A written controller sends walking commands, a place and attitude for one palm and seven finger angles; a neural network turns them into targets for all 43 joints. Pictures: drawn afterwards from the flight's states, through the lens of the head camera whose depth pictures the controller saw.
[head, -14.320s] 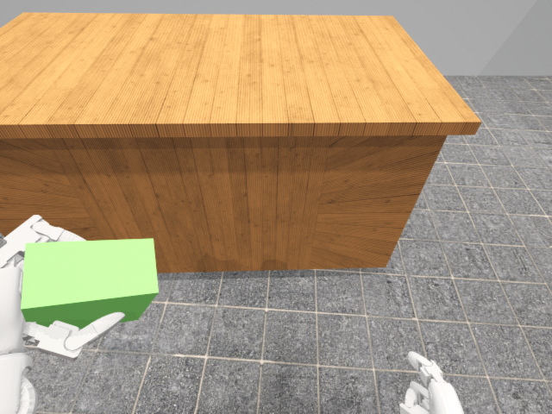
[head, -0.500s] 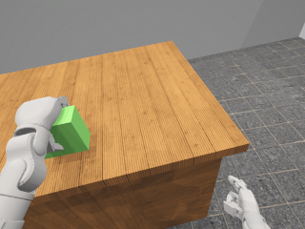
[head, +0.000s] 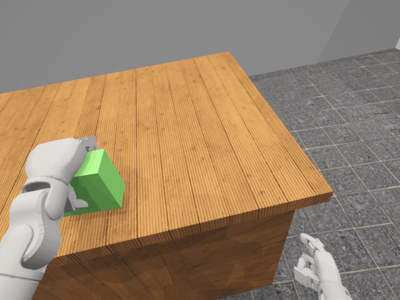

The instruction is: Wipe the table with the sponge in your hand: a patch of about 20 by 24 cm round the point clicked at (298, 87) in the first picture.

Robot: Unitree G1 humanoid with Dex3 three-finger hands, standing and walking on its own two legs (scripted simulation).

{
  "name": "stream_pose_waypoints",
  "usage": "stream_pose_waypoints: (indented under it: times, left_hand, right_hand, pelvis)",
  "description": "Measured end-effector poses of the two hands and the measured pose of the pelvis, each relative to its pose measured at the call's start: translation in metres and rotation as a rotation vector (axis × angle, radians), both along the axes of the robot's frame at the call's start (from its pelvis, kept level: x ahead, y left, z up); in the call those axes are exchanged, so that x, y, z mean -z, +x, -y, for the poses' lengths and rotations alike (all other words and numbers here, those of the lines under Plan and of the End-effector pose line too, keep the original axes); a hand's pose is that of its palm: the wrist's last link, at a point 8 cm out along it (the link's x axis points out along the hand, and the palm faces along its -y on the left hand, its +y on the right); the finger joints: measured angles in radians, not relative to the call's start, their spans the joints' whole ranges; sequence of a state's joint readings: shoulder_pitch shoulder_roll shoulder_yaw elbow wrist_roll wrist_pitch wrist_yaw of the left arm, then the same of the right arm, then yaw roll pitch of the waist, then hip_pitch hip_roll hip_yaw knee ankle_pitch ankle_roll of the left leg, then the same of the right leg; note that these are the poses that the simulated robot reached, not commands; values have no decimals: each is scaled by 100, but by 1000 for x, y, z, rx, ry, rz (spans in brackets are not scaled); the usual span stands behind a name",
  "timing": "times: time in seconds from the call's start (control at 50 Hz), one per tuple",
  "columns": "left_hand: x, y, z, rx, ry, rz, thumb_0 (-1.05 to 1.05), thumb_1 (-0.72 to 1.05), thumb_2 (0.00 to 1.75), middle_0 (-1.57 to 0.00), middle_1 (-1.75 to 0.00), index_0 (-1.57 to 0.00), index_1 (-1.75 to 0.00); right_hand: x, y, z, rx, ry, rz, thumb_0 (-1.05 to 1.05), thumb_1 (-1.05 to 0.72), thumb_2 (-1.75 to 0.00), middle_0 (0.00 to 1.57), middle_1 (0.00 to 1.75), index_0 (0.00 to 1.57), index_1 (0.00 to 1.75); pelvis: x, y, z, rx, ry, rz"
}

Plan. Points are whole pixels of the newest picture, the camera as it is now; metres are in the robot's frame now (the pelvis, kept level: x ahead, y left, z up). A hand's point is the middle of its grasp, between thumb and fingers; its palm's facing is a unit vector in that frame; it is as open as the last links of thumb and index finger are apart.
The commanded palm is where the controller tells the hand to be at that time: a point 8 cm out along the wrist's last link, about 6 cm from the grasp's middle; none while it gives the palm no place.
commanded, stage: lower the sponge onto the table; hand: left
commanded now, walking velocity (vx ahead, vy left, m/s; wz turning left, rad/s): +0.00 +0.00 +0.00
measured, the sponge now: (85, 189) +0.26 +0.28 +0.11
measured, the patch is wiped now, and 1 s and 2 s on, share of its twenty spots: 0.00 0.00 0.35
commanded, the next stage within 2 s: wipe forward along the first lane in 0.98 s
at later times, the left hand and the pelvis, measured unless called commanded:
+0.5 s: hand (68, 189) +0.24 +0.30 +0.13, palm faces +0.04 -0.04 -1.00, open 10.1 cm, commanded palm +0.22 +0.29 +0.20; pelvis -0.01 +0.00 +0.00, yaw +0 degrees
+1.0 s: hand (81, 189) +0.26 +0.29 +0.12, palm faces +0.04 -0.05 -1.00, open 10.1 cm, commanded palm +0.23 +0.28 +0.18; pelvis +0.00 +0.00 +0.00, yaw +0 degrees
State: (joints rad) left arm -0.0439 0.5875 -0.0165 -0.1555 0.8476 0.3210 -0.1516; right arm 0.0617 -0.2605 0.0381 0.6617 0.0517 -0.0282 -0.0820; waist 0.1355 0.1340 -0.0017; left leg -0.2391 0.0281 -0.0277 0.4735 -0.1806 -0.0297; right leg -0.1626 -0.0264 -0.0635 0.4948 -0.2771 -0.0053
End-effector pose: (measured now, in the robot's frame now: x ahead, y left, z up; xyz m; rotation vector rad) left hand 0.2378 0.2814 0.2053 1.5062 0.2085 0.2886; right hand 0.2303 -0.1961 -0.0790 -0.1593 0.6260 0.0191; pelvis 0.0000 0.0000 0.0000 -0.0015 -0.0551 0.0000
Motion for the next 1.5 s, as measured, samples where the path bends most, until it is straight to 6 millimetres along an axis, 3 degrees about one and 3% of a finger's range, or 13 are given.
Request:
stream_pose_waypoints:
  times: [0.26, 0.54, 0.86, 1.14, 1.32, 1.5]
  left_hand:
    - [8, -9, -5, -50, -8, -3, -1, -50, 102, -71, -133, -74, -133]
    - [21, -15, -16, -62, -3, -28, -1, -50, 102, -71, -133, -75, -133]
    - [33, -1, -8, -7, -10, -29, -1, -50, 102, -71, -133, -75, -133]
    - [35, -4, -3, -40, -5, -20, -1, -50, 102, -71, -133, -74, -133]
    - [34, 12, -13, -73, 11, -59, -1, -50, 102, -71, -133, -75, -133]
    - [35, 28, -18, -66, 23, -85, 0, -50, 102, -72, -133, -75, -133]
  right_hand:
    - [-2, 1, -5, -14, 3, -1, 1, -91, -90, 20, 30, 19, 29]
    - [-2, -10, 6, 14, -23, -4, 1, -91, -90, 20, 30, 20, 29]
    - [4, -23, 10, 49, -29, -33, 1, -91, -90, 20, 30, 20, 29]
    - [2, -12, 4, 26, -4, -26, 1, -91, -90, 20, 30, 20, 29]
    - [3, -12, 16, 48, -25, -36, 1, -91, -90, 20, 30, 20, 29]
    - [14, -31, 35, 92, -50, -99, 1, -91, -90, 20, 30, 20, 29]
  pelvis:
    - [0, -3, -1, -4, 0, 4]
    - [0, -7, 3, -4, -6, 15]
    - [0, -8, -1, 1, -5, 9]
    - [1, -3, -1, 5, -1, 0]
    - [1, -2, 4, -7, -4, -8]
    - [2, -1, 7, -8, -6, -25]
